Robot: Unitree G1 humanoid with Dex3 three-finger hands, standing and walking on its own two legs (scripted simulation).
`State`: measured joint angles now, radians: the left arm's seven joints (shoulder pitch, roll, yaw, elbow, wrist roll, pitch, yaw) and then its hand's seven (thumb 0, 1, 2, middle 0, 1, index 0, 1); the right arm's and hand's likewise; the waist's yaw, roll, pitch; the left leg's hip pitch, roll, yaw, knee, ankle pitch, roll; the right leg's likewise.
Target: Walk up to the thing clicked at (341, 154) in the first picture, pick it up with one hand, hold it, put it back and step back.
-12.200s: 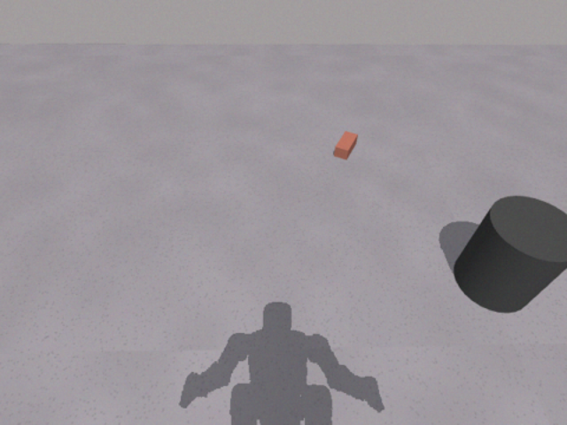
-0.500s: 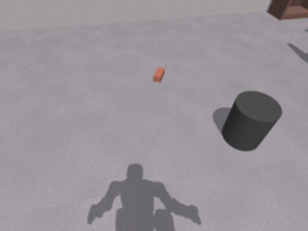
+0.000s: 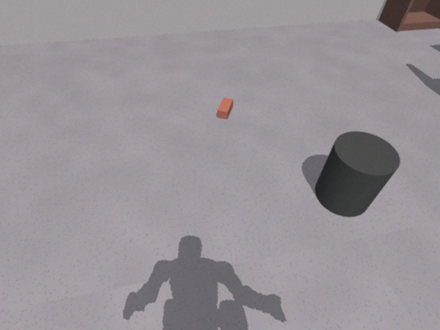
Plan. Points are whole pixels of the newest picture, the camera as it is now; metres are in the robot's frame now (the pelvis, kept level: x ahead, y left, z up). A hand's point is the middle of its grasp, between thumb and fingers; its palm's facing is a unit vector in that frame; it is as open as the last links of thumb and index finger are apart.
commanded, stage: stand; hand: left
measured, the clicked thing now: (225, 108) +1.75 +0.00 -0.75
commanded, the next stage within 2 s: walk up in 0.44 s
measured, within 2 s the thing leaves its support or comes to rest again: neither
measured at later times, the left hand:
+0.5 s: hand out of the picture +0.07 +0.26 -0.15, palm faces +0.03 -0.95 -0.32, open 7.4 cm
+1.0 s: hand (60, 325) +0.18 +0.33 -0.14, palm faces +0.35 -0.90 -0.25, open 7.4 cm
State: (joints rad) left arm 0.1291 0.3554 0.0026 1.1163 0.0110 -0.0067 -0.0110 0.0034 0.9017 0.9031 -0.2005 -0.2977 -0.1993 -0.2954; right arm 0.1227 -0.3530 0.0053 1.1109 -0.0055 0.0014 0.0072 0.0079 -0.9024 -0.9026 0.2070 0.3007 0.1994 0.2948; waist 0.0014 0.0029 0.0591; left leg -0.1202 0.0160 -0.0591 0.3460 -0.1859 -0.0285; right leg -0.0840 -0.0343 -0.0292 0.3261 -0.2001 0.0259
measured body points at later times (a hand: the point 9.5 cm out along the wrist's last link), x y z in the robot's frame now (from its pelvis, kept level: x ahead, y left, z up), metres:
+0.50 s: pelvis +0.00 +0.00 +0.00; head +0.01 +0.00 +0.45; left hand +0.07 +0.31 -0.13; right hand +0.07 -0.30 -0.13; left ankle +0.00 +0.14 -0.75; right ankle -0.02 -0.13 -0.74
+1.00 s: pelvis +0.16 +0.02 -0.01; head +0.13 +0.06 +0.44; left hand +0.16 +0.38 -0.12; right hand +0.34 -0.29 -0.08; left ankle +0.11 +0.16 -0.75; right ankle +0.31 -0.10 -0.69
